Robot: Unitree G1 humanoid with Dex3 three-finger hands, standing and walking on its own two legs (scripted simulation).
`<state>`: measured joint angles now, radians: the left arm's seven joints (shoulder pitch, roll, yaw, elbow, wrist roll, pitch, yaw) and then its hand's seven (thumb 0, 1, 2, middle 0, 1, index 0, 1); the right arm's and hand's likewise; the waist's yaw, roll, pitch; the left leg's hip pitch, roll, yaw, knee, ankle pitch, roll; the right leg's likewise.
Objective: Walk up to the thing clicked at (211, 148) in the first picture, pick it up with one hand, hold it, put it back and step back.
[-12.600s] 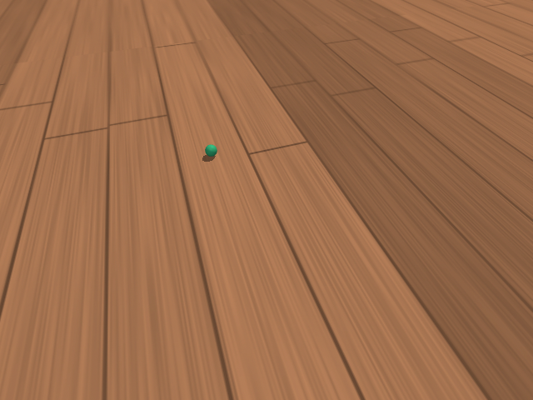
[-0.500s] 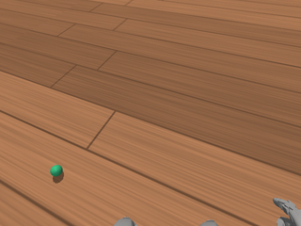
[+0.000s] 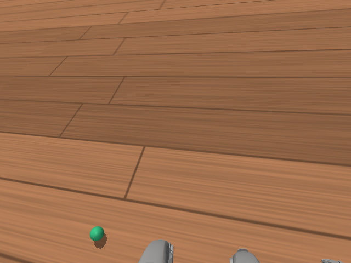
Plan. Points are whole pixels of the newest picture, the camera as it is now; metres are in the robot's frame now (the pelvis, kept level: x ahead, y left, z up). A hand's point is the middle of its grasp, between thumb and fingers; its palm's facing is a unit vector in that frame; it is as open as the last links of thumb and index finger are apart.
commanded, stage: walk up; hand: left
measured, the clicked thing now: (97, 233) +0.38 +0.59 -0.70
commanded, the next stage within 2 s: none
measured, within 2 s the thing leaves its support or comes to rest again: neither
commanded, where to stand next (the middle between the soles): -0.07 +0.50 m, yaw -24 degrees
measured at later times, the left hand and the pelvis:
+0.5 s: hand out of the picture +0.11 +0.52 -0.13, palm faces -0.24 -0.84 -0.48, open 7.4 cm; pelvis -0.04 +0.27 +0.01, yaw -11 degrees
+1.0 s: hand out of the picture +0.06 +0.83 -0.14, palm faces -0.19 -0.78 -0.60, open 7.4 cm; pelvis -0.13 +0.53 -0.02, yaw -16 degrees
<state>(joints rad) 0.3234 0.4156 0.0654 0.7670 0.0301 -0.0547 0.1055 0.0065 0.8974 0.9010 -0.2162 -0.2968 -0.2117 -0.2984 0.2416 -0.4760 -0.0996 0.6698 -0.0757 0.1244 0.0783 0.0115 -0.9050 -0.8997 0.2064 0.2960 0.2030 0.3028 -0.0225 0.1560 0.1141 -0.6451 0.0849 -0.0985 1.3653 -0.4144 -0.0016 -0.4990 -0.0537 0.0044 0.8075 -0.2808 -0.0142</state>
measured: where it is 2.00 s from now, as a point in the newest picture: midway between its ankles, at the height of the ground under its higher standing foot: outside the picture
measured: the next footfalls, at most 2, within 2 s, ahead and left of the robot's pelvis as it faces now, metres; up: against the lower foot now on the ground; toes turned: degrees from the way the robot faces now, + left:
left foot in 0.16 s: +0.03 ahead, +0.29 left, +0.00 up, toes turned -4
right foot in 0.54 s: +0.00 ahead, +0.17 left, +0.00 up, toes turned -14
